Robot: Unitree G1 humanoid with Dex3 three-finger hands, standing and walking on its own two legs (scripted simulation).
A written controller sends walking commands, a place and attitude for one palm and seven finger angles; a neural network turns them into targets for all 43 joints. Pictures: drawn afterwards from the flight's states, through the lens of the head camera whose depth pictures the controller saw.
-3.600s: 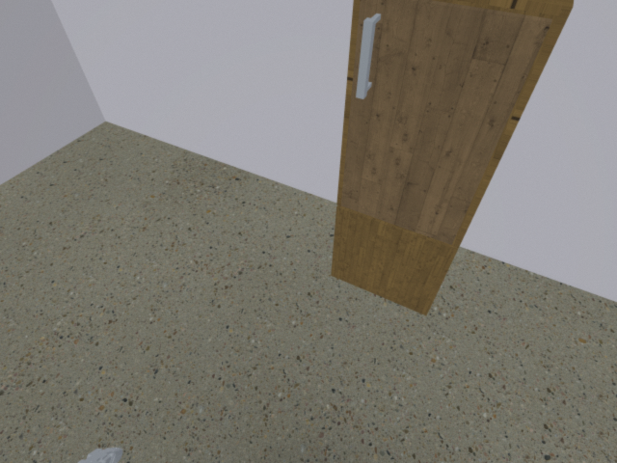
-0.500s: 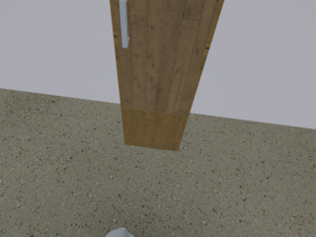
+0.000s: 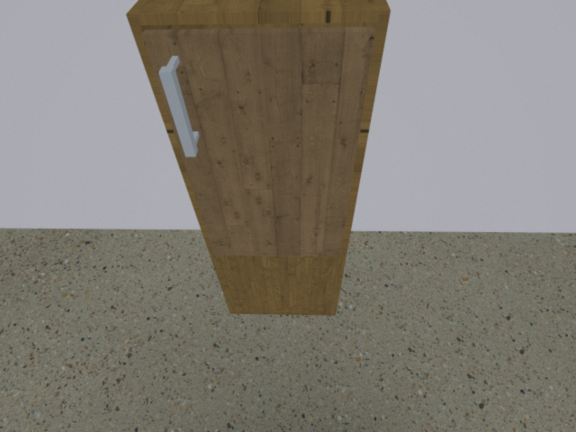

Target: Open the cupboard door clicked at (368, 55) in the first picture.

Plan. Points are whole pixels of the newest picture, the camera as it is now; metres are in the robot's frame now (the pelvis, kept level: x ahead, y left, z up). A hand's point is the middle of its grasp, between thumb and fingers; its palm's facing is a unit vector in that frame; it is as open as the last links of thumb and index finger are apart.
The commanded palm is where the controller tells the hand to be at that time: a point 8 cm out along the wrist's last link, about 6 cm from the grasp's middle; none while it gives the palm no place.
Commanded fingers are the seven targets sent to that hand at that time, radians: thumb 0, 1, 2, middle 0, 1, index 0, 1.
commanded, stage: come to a stop and stand still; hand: left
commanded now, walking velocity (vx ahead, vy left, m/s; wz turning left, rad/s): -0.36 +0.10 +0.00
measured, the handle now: (183, 109) +0.58 +0.19 +0.15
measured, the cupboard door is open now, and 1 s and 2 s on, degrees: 0 0 0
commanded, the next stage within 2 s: look again from close up in 1.72 s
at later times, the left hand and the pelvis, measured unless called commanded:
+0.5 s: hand out of the picture +0.04 +0.25 -0.17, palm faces +0.06 -0.98 -0.19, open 7.4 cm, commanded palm none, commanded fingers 0.00 0.90 0.90 -0.20 -0.30 -0.20 -0.30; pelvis +0.01 +0.05 +0.02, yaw +0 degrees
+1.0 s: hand out of the picture +0.00 +0.15 -0.16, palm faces +0.01 -0.98 -0.19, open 7.3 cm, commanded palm none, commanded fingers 0.00 0.90 0.90 -0.20 -0.30 -0.20 -0.30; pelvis -0.01 -0.01 +0.02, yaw +0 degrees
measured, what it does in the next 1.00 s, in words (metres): steps on the spot: left foot, then right foot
